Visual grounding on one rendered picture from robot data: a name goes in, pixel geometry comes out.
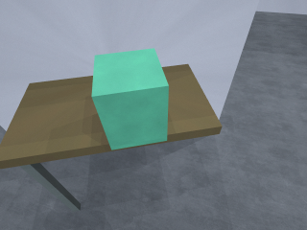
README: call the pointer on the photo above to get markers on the table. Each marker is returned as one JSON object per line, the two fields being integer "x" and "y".
{"x": 57, "y": 119}

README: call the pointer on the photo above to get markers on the carton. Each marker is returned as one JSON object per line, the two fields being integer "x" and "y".
{"x": 131, "y": 96}

